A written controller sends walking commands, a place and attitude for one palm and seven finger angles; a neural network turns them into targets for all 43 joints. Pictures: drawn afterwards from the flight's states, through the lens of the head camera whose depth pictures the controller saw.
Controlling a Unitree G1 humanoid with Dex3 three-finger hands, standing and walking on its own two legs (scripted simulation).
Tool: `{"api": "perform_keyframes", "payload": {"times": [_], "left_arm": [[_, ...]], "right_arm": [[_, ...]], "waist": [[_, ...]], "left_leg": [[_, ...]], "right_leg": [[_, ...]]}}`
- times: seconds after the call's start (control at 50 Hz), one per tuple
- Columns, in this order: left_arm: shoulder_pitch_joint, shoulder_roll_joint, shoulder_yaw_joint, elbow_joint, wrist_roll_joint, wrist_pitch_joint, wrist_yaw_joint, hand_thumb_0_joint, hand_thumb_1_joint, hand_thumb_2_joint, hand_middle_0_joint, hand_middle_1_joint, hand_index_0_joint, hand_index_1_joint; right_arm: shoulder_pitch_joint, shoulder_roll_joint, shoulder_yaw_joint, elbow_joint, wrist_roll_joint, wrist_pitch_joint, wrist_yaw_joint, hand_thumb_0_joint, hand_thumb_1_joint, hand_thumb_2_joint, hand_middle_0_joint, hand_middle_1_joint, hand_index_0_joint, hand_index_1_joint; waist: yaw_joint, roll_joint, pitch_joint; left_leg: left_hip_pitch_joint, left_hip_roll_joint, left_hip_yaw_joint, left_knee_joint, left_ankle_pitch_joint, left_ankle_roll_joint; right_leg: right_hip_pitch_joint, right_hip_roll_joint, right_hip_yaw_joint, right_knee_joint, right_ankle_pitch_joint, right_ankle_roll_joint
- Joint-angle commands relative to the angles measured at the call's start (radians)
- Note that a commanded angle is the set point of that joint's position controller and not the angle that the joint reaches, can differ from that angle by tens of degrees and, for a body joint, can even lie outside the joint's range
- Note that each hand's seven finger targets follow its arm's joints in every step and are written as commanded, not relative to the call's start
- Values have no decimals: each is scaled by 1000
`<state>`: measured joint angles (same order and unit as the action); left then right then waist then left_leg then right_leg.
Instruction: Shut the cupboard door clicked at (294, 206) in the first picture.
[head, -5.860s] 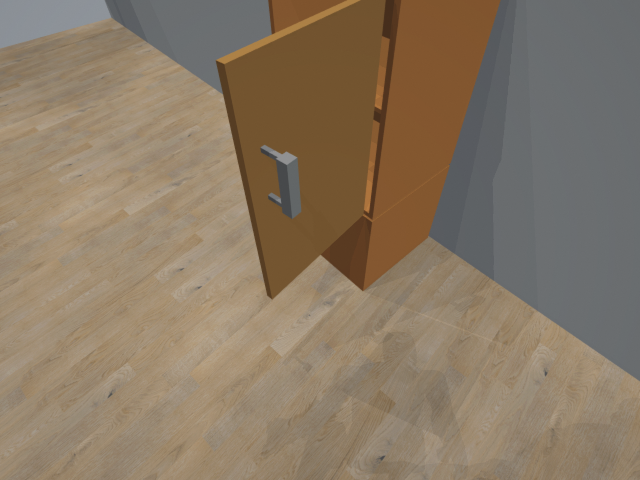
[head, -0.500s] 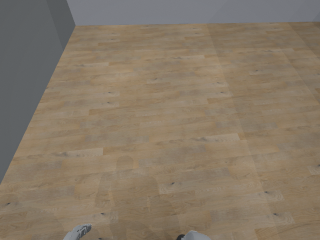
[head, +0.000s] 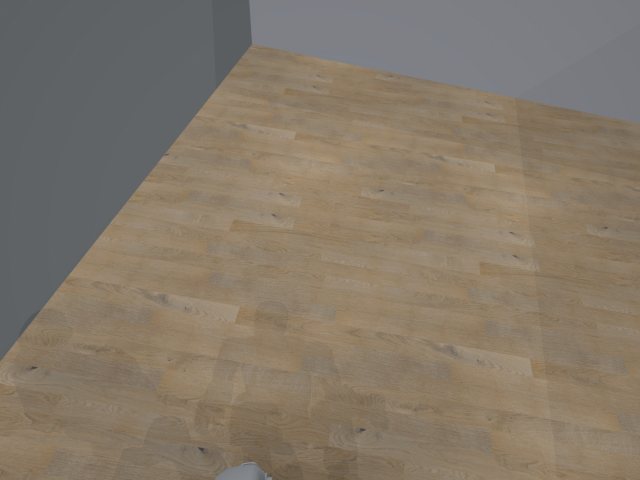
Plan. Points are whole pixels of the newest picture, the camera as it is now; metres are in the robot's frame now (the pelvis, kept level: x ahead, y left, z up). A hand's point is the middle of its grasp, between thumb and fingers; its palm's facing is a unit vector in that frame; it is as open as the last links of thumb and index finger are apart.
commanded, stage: walk to a spot facing it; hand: left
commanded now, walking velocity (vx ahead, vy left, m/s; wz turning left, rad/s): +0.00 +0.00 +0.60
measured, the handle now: out of the picture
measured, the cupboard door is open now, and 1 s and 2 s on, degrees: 97 97 97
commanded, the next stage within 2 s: none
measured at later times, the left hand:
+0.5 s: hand out of the picture +0.06 +0.13 -0.13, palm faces +0.30 -0.91 -0.29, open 7.4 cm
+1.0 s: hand out of the picture -0.03 +0.15 -0.15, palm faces +0.61 -0.75 -0.25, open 7.4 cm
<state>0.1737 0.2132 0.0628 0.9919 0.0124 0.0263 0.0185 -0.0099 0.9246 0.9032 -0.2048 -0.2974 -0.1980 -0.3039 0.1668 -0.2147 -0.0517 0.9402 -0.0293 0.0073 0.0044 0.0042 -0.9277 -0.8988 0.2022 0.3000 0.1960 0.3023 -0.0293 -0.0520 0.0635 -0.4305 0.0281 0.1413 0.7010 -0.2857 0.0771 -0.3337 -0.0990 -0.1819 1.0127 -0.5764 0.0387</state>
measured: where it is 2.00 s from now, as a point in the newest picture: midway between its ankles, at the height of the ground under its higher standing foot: outside the picture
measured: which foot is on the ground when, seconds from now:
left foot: down 0.00-0.36, up 0.38-0.74, down 0.76-1.00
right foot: up 0.00-0.36, down 0.38-0.78, up 0.80-1.00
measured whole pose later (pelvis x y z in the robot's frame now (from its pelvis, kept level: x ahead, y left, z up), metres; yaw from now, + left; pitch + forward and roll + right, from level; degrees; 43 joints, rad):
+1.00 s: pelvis +0.04 -0.08 +0.02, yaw +36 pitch +0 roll -1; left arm 0.16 0.27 0.08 0.91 0.02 0.06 0.01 0.01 0.91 0.90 -0.20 -0.30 -0.20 -0.30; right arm 0.13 -0.21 -0.04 0.91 -0.02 0.04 0.01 0.00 -0.91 -0.90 0.21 0.30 0.20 0.30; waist 0.02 -0.03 0.09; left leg -0.27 -0.01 0.00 0.51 -0.24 0.03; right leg -0.51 -0.11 0.00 1.10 -0.38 0.09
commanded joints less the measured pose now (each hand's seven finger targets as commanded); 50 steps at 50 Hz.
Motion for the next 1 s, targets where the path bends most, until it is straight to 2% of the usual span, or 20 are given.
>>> {"api": "perform_keyframes", "payload": {"times": [0.0,0.06,0.2,0.26,0.3,0.32,0.34,0.36,0.38,0.42,0.46,0.54,0.62,0.7,0.72,0.74,0.76,0.78,0.86,0.98], "left_arm": [[-80,86,25,-127,11,-8,-3,0,900,900,-200,-300,-200,-300],[-14,80,23,-107,9,1,-12,0,900,900,-200,-300,-200,-300],[-69,76,14,-151,3,4,-6,0,900,900,-200,-300,-200,-300],[-35,85,13,-153,-1,-1,-5,0,900,900,-200,-300,-200,-300],[52,104,20,-132,-5,-13,-1,0,900,900,-200,-300,-200,-300],[105,158,31,-126,3,-25,5,0,900,900,-200,-300,-200,-300],[126,261,52,-126,20,-34,15,0,900,900,-200,-300,-200,-300],[97,280,44,-140,15,-32,19,0,900,900,-200,-300,-200,-300],[40,239,29,-155,13,-32,18,0,900,900,-200,-300,-200,-300],[-25,165,17,-165,7,-35,20,0,900,900,-200,-300,-200,-300],[7,141,7,-164,6,-41,17,0,900,900,-200,-300,-200,-300],[122,167,18,-135,9,-45,20,0,900,900,-200,-300,-200,-300],[142,192,30,-121,18,-41,17,0,900,900,-200,-300,-200,-300],[102,216,40,-122,8,-38,7,0,900,900,-200,-300,-200,-300],[75,208,37,-130,2,-36,4,0,900,900,-200,-300,-200,-300],[63,152,27,-166,-7,-31,-4,0,900,900,-200,-300,-200,-300],[-13,115,8,-209,-4,-22,-1,0,900,900,-200,-300,-200,-300],[-39,148,12,-218,1,-8,6,0,900,900,-200,-300,-200,-300],[-13,134,23,-152,7,11,-6,0,900,900,-200,-300,-200,-300],[-24,123,23,-156,7,15,-11,0,900,900,-200,-300,-200,-300]], "right_arm": [[106,-203,-41,-40,3,1,-31,0,-900,-900,200,300,200,300],[53,-195,-38,-57,6,-10,-31,0,-900,-900,200,300,200,300],[68,-227,-65,-57,2,10,-16,0,-900,-900,200,300,200,300],[30,-229,-73,-72,2,22,-11,0,-900,-900,200,300,200,300],[-17,-220,-77,-87,10,28,-10,0,-900,-900,200,300,200,300],[-33,-185,-73,-103,20,29,-6,0,-900,-900,200,300,200,300],[-30,-103,-62,-126,25,29,0,0,-900,-900,200,300,200,300],[-59,-136,-65,-136,16,28,3,0,-900,-900,200,300,200,300],[-39,-132,-63,-133,11,35,11,0,-900,-900,200,300,200,300],[-21,-113,-65,-88,12,55,17,0,-900,-900,200,300,200,300],[-31,-104,-52,-88,14,54,22,0,-900,-900,200,300,200,300],[-111,-78,-33,-103,18,52,26,0,-900,-900,200,300,200,300],[-146,-70,-22,-121,20,44,28,0,-900,-900,200,300,200,300],[-62,-105,-26,-110,17,33,21,0,-900,-900,200,300,200,300],[11,-146,-38,-92,13,27,21,0,-900,-900,200,300,200,300],[88,-261,-68,-80,4,17,14,0,-900,-900,200,300,200,300],[156,-326,-83,-64,13,22,3,0,-900,-900,200,300,200,300],[150,-317,-76,-55,12,27,-1,0,-900,-900,200,300,200,300],[-18,-227,-50,-95,11,14,-21,0,-900,-900,200,300,200,300],[-9,-223,-51,-87,9,16,-12,0,-900,-900,200,300,200,300]], "waist": [[-9,205,-113],[24,162,-140],[-8,187,-146],[5,258,-131],[50,208,-149],[78,86,-167],[89,-229,-148],[88,-257,-116],[49,-151,-79],[3,-195,-56],[12,-199,-66],[61,-117,-99],[82,-154,-111],[25,-138,-140],[-21,-62,-177],[-63,229,-235],[-94,332,-240],[-80,191,-215],[6,191,-103],[17,204,-51]], "left_leg": [[217,313,-473,-383,301,99],[213,230,-354,-374,304,60],[231,207,-412,-358,236,75],[157,181,-441,-332,232,62],[72,134,-428,-263,213,22],[-36,68,-375,-172,100,-33],[-222,-82,-182,76,-189,-122],[-209,-59,-176,328,-349,-124],[-189,-29,-206,450,-288,-116],[-201,5,-175,545,-171,-141],[-196,7,-133,488,-136,-158],[-152,-2,-74,280,-138,-162],[-59,-11,-30,80,-164,-143],[163,-36,1,-153,-11,-107],[330,4,-45,-257,159,-85],[545,257,-370,-274,501,35],[563,419,-555,-283,886,173],[493,426,-472,-274,754,196],[300,232,-345,-344,465,78],[203,184,-388,-405,176,70]], "right_leg": [[-270,-13,202,280,123,34],[-218,3,191,175,200,44],[-138,50,162,-116,144,50],[-17,87,144,-276,149,38],[156,96,130,-504,290,30],[295,7,209,-665,320,11],[371,-287,503,-774,341,-86],[221,-422,571,-769,479,-172],[138,-371,461,-743,489,-190],[148,-245,300,-685,670,-139],[223,-203,179,-640,865,-124],[351,-224,137,-592,1016,-126],[362,-257,115,-545,1035,-139],[256,-253,41,-419,995,-88],[148,-231,6,-278,892,-44],[-134,-100,-32,-46,344,32],[-286,-19,63,138,-97,56],[-279,-41,160,189,-78,40],[-245,-27,192,186,166,55],[-183,11,176,7,205,59]]}}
